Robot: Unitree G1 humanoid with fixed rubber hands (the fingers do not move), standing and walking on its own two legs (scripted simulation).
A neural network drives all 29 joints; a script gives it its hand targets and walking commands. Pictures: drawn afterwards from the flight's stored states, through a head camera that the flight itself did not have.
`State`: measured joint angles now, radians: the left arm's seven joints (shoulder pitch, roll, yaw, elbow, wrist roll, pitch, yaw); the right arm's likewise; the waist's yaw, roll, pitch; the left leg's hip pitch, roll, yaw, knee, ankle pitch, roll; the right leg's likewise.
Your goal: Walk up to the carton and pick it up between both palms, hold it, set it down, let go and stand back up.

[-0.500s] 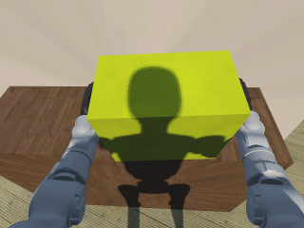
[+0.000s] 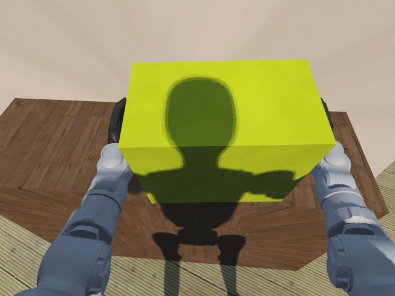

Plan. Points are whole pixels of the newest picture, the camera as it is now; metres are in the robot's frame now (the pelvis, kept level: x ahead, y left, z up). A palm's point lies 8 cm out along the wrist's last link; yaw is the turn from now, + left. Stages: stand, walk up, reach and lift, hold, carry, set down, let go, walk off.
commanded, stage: reach and lift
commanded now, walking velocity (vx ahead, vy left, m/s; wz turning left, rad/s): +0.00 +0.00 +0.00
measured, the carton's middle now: (217, 141) +0.41 -0.05 +0.07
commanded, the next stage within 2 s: none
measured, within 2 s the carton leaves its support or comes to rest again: neither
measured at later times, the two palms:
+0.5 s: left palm (86, 112) +0.39 +0.18 +0.19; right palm (325, 106) +0.38 -0.23 +0.18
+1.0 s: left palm (74, 110) +0.38 +0.18 +0.21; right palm (328, 93) +0.38 -0.22 +0.21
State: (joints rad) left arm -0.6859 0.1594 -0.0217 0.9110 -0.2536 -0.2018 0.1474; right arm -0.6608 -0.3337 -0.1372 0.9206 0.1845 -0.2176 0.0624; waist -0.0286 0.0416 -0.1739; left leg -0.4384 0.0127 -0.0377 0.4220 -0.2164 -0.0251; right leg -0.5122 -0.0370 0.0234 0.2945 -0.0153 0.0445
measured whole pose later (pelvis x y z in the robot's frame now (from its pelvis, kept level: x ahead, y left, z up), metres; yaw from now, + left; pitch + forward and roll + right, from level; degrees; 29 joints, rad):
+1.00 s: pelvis +0.01 +0.00 +0.01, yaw +2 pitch -3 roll -1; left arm -0.62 0.12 0.25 0.22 0.03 0.63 0.05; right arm -0.73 -0.31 -0.12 0.58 0.25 0.39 0.00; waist -0.08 0.00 -0.05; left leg -0.09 0.01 -0.07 0.38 -0.24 -0.02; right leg -0.16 -0.04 0.00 0.27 -0.07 0.05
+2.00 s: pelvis +0.00 -0.01 +0.01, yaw +4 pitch -1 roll -1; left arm -0.83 0.21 0.30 0.38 0.02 0.78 0.00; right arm -0.97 -0.36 -0.07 0.68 0.30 0.63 -0.08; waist -0.08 0.02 -0.14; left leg -0.16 0.02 -0.12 0.39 -0.23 -0.04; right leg -0.19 -0.02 -0.02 0.26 -0.05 0.03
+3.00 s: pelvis -0.01 -0.03 +0.00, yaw +6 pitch +0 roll -1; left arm -0.95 0.30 0.28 0.51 0.00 0.86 -0.05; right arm -1.13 -0.39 0.00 0.75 0.36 0.78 -0.15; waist -0.03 0.03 -0.21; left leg -0.20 0.03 -0.16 0.41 -0.22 -0.06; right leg -0.22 0.00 -0.03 0.29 -0.07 0.01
